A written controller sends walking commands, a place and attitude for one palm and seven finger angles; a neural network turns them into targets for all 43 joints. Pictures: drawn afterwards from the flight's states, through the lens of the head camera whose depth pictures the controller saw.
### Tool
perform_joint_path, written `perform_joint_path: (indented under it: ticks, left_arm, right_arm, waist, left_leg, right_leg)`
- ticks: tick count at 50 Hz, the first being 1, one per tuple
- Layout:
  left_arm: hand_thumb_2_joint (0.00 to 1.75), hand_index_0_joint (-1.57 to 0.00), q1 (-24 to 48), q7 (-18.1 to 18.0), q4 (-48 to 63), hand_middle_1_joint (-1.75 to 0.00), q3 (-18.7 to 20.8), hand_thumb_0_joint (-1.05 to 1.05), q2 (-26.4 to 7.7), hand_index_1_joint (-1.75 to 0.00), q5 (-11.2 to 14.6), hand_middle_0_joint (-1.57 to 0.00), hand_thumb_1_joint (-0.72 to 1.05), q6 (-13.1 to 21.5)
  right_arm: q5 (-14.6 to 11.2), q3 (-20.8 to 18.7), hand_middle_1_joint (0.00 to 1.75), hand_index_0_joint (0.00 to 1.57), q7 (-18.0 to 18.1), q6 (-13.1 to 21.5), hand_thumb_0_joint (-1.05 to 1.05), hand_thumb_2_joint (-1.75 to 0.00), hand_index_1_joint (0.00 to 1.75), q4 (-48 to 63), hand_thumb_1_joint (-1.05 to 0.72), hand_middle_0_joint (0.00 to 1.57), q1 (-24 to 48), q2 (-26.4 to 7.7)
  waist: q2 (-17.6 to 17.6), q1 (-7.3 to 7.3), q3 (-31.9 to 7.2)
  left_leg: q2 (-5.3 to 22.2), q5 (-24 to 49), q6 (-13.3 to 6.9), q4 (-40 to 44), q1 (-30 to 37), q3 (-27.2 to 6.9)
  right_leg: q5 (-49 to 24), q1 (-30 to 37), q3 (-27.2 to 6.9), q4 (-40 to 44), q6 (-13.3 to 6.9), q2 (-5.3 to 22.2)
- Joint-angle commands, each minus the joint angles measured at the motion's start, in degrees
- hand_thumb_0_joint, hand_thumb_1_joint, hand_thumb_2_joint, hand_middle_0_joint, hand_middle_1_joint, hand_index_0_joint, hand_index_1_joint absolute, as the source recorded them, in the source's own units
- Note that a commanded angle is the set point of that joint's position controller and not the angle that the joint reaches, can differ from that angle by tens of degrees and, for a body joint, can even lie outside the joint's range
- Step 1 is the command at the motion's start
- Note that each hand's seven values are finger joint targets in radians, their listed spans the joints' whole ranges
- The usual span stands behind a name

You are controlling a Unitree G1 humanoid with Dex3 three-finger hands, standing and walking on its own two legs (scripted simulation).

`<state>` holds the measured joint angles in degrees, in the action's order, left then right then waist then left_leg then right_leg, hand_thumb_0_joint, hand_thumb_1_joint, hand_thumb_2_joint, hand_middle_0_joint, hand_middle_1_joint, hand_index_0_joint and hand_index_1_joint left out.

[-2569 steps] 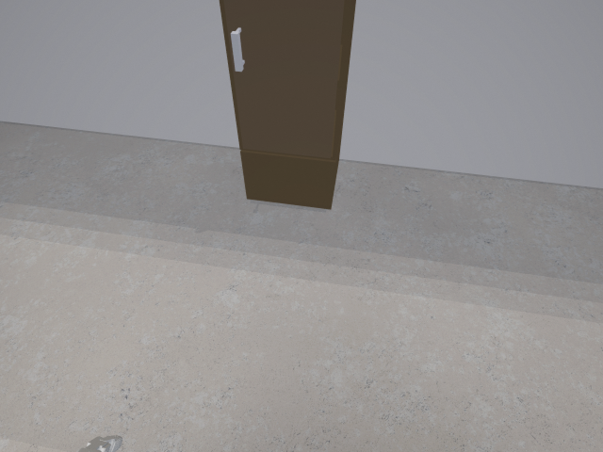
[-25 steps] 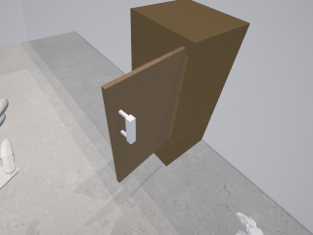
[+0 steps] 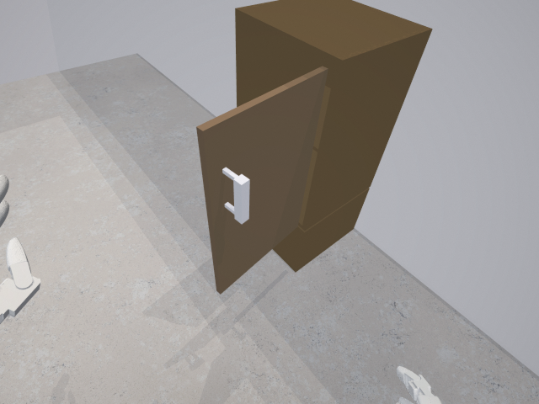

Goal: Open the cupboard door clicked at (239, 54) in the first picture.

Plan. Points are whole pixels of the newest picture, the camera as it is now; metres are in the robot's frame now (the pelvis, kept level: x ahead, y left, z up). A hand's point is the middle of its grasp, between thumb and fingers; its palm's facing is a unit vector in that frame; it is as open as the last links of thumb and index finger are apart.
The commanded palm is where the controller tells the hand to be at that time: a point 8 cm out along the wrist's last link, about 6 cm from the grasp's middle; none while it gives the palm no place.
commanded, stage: stop stepping back and stand still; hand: left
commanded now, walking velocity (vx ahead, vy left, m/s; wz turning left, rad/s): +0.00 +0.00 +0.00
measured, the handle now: (234, 195) +0.52 +0.11 -0.02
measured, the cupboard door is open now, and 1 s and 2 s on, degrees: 97 97 97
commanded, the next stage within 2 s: let the arm hang, fingers relaxed in 0.20 s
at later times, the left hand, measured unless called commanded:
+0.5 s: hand out of the picture +0.14 +0.23 -0.12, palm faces +0.04 -0.95 -0.32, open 7.4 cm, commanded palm none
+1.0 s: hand out of the picture -0.09 +0.17 -0.16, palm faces +0.06 -0.97 -0.23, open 7.3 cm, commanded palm none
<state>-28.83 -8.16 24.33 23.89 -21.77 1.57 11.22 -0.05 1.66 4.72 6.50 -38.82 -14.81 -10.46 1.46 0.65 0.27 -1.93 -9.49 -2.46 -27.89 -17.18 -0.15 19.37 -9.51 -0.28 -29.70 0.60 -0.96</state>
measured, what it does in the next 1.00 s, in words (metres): stands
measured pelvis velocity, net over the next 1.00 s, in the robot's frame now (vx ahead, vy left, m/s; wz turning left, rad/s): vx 0.00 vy -0.01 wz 0.04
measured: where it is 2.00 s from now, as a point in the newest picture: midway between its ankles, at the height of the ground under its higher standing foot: outside the picture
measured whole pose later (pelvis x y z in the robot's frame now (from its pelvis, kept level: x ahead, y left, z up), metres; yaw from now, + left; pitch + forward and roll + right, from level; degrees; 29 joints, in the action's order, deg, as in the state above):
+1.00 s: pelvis +0.00 -0.01 +0.00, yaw +2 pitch -1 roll +0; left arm -22.6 -1.7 -67.4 -0.1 -10.3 -0.8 -0.4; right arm 1.0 0.5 1.7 -1.4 -65.8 -15.6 -8.0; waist -1.0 0.2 3.1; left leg -3.3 -6.1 -2.0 -22.8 -15.4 -2.2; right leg 16.8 -6.5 1.0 -24.6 -1.6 -1.4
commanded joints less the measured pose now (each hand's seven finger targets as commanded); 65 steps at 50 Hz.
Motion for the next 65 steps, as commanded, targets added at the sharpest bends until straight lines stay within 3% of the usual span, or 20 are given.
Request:
perform_joint_path:
  ticks: [1,3,6,8,11,14,15,16,17,20,22,24,25,32,34,37,44,54,61,65]
  left_arm:
    - [0.9,-0.2,3.42,-0.95,17.36,-0.3,6.5,0.0,-12.77,-0.3,-0.68,-0.2,0.9,4.13]
    - [0.9,-0.2,-0.82,-0.75,16.87,-0.3,6.59,0.0,-11.88,-0.3,-0.47,-0.2,0.9,4.07]
    - [0.9,-0.2,-5.18,-0.74,14.36,-0.3,8.19,0.0,-12.24,-0.3,0.93,-0.2,0.9,3.87]
    - [0.9,-0.2,-2.81,-0.71,13.73,-0.3,6.5,0.0,-10.78,-0.3,1.34,-0.2,0.9,3.68]
    - [0.9,-0.2,0.27,-0.76,12.32,-0.3,6.42,0.0,-11.44,-0.3,1.25,-0.2,0.9,3.53]
    - [0.9,-0.2,1.93,-0.52,11.95,-0.3,5.5,0.0,-11.23,-0.3,1.0,-0.2,0.9,3.51]
    - [0.9,-0.2,2.61,7.56,-33.24,-0.3,-17.55,0.0,0.3,-0.3,-4.27,-0.2,0.9,-5.3]
    - [0.9,-0.2,2.19,8.06,-35.25,-0.3,-16.58,0.0,0.94,-0.3,-3.93,-0.2,0.9,-9.3]
    - [0.9,-0.2,4.2,8.0,-36.87,-0.3,-17.43,0.0,1.2,-0.3,-3.59,-0.2,0.9,-9.89]
    - [0.9,-0.2,9.77,7.88,-46.39,-0.3,-18.13,0.0,-0.95,-0.3,-3.77,-0.2,0.9,-10.01]
    - [0.9,-0.2,12.72,7.74,-53.93,-0.3,-19.07,0.0,-1.93,-0.3,-3.45,-0.2,0.9,-10.31]
    - [0.9,-0.2,13.91,7.51,-61.56,-0.3,-20.03,0.0,-2.42,-0.3,-3.11,-0.2,0.9,-10.8]
    - [0.9,-0.2,13.63,7.41,-65.25,-0.3,-20.49,0.0,-2.41,-0.3,-2.96,-0.2,0.9,-10.95]
    - [0.9,-0.2,9.45,7.23,-82.45,-0.3,-22.24,0.0,1.83,-0.3,-2.33,-0.2,0.9,-10.83]
    - [0.9,-0.2,8.03,7.2,-85.18,-0.3,-22.66,0.0,3.02,-0.3,-2.2,-0.2,0.9,-10.94]
    - [0.9,-0.2,6.46,6.97,-87.78,-0.3,-23.06,0.0,4.28,-0.3,-2.19,-0.2,0.9,-10.91]
    - [0.9,-0.2,3.59,6.25,-90.29,-0.3,-23.41,0.0,6.27,-0.3,-2.1,-0.2,0.9,-11.04]
    - [0.9,-0.2,3.06,5.61,-89.93,-0.3,-23.39,0.0,8.47,-0.3,-2.0,-0.2,0.9,-10.73]
    - [0.9,-0.2,4.34,5.37,-89.14,-0.3,-23.19,0.0,9.06,-0.3,-1.98,-0.2,0.9,-10.45]
    - [0.9,-0.2,4.87,5.41,-89.13,-0.3,-22.96,0.0,9.45,-0.3,-1.82,-0.2,0.9,-10.43]
  right_arm:
    - [0.34,-2.7,0.3,0.2,0.59,5.55,0.0,-0.9,0.3,10.75,-0.9,0.2,7.76,-7.44]
    - [0.39,-2.47,0.3,0.2,0.03,5.36,0.0,-0.9,0.3,11.06,-0.9,0.2,8.11,-6.99]
    - [0.24,-3.48,0.3,0.2,-0.78,4.27,0.0,-0.9,0.3,10.63,-0.9,0.2,7.7,-7.06]
    - [-0.01,-3.44,0.3,0.2,-0.88,3.45,0.0,-0.9,0.3,10.23,-0.9,0.2,7.68,-7.27]
    - [-0.05,-3.42,0.3,0.2,-0.08,3.13,0.0,-0.9,0.3,10.06,-0.9,0.2,8.53,-7.76]
    - [-0.26,-3.12,0.3,0.2,0.4,3.22,0.0,-0.9,0.3,10.44,-0.9,0.2,8.44,-7.92]
    - [-0.24,-5.97,0.3,0.2,-4.56,4.77,0.0,-0.9,0.3,-4.74,-0.9,0.2,11.33,-17.91]
    - [-0.41,-6.21,0.3,0.2,-4.37,1.66,0.0,-0.9,0.3,-5.28,-0.9,0.2,6.92,-14.16]
    - [0.07,-5.64,0.3,0.2,-4.31,0.38,0.0,-0.9,0.3,-5.23,-0.9,0.2,5.66,-14.06]
    - [0.87,-4.6,0.3,0.2,-4.31,-1.96,0.0,-0.9,0.3,-6.15,-0.9,0.2,7.69,-14.74]
    - [1.27,-4.32,0.3,0.2,-4.47,-3.27,0.0,-0.9,0.3,-7.64,-0.9,0.2,8.87,-14.87]
    - [1.55,-3.65,0.3,0.2,-4.44,-4.37,0.0,-0.9,0.3,-9.7,-0.9,0.2,9.55,-14.71]
    - [1.61,-3.29,0.3,0.2,-4.32,-4.8,0.0,-0.9,0.3,-10.66,-0.9,0.2,9.77,-14.31]
    - [1.03,-2.42,0.3,0.2,-3.08,-6.14,0.0,-0.9,0.3,-18.69,-0.9,0.2,4.78,-9.81]
    - [0.94,-2.41,0.3,0.2,-2.83,-6.41,0.0,-0.9,0.3,-20.35,-0.9,0.2,3.32,-9.05]
    - [0.78,-2.69,0.3,0.2,-2.54,-6.66,0.0,-0.9,0.3,-22.07,-0.9,0.2,0.89,-8.71]
    - [0.81,-2.9,0.3,0.2,-2.35,-7.16,0.0,-0.9,0.3,-24.48,-0.9,0.2,-2.54,-6.5]
    - [1.03,-2.24,0.3,0.2,-2.54,-6.85,0.0,-0.9,0.3,-26.19,-0.9,0.2,-4.37,-2.47]
    - [1.12,-2.02,0.3,0.2,-2.51,-6.8,0.0,-0.9,0.3,-26.42,-0.9,0.2,-4.66,-1.31]
    - [1.24,-1.97,0.3,0.2,-2.26,-6.49,0.0,-0.9,0.3,-26.55,-0.9,0.2,-4.78,-0.98]
  waist:
    - [-11.08,-0.17,-3.03]
    - [-9.25,-0.19,-3.37]
    - [0.76,-0.63,-4.97]
    - [-1.37,-1.34,-3.59]
    - [-5.18,-1.24,-3.67]
    - [-5.55,-0.87,-3.82]
    - [-7.22,-2.06,-1.0]
    - [-4.12,-1.21,-5.72]
    - [0.1,-0.94,-7.28]
    - [9.24,-0.55,-5.44]
    - [5.12,-0.8,-2.47]
    - [-2.59,-0.57,-2.07]
    - [-4.56,-0.24,-2.53]
    - [-10.8,-0.72,-1.29]
    - [-9.72,-0.77,-0.11]
    - [-4.2,-1.07,0.95]
    - [-0.81,-1.08,4.4]
    - [1.32,-0.93,5.61]
    - [-0.51,-0.84,7.85]
    - [-2.67,-0.88,6.18]
  left_leg:
    - [11.02,-22.52,-2.49,19.23,-3.73,-14.35]
    - [7.72,-17.13,-0.65,15.35,-4.02,-9.86]
    - [3.72,-5.47,1.62,3.33,2.45,-4.67]
    - [4.0,-1.04,1.92,0.66,4.71,-4.26]
    - [5.26,2.61,1.38,4.17,7.61,-5.07]
    - [6.5,3.06,0.67,7.73,7.74,-6.62]
    - [7.75,17.36,-0.59,-2.1,-1.4,-10.26]
    - [7.51,23.28,0.34,-2.85,4.7,-6.75]
    - [8.49,19.72,-0.64,-2.77,3.86,-9.04]
    - [7.79,14.02,-1.93,-0.8,0.64,-11.22]
    - [6.7,12.16,-1.41,1.12,0.65,-10.66]
    - [6.82,8.34,-1.26,5.1,1.19,-11.63]
    - [6.79,6.3,-1.3,6.53,1.78,-12.11]
    - [6.04,-1.96,-0.34,9.42,5.01,-10.92]
    - [6.15,-4.07,-0.34,10.27,5.3,-11.14]
    - [6.48,-3.69,-0.64,10.05,6.12,-11.11]
    - [6.3,-5.51,-0.79,10.29,4.84,-10.6]
    - [5.29,1.09,-0.46,8.16,4.83,-8.09]
    - [5.01,3.44,-0.07,6.27,3.93,-6.78]
    - [5.27,5.15,-0.05,6.39,4.38,-7.13]
  right_leg:
    - [-0.59,4.32,-0.21,1.78,0.17,-0.92]
    - [-2.36,6.1,-1.11,8.31,-0.64,0.19]
    - [-1.71,-0.99,-8.45,16.02,-2.6,4.93]
    - [-4.16,-4.71,-9.16,15.78,-3.35,6.21]
    - [-7.33,-5.04,-5.32,12.97,-1.47,2.99]
    - [-7.92,-3.05,-3.04,11.15,-0.36,1.13]
    - [-16.78,-6.64,-0.7,1.75,-1.94,5.06]
    - [-17.42,-5.93,-3.72,3.31,-1.87,5.53]
    - [-12.12,-6.08,-3.32,2.59,-2.6,4.88]
    - [-10.21,-3.87,-4.34,3.24,-3.34,4.85]
    - [-9.6,-4.69,-5.61,4.33,-4.06,5.65]
    - [-4.93,-2.97,-5.58,5.13,-3.79,5.02]
    - [-3.76,-1.8,-5.69,5.79,-3.57,4.68]
    - [-2.34,-0.87,-5.61,11.26,-3.97,5.2]
    - [-1.74,-1.62,-4.9,11.64,-4.01,5.04]
    - [-1.59,-2.4,-4.21,12.34,-3.98,5.14]
    - [1.07,-4.2,-3.88,12.23,-3.98,4.94]
    - [-1.34,-4.5,-4.13,11.9,-3.59,5.55]
    - [-2.69,-4.93,-4.41,12.81,-3.47,5.75]
    - [-5.04,-2.99,-4.62,12.07,-3.63,5.67]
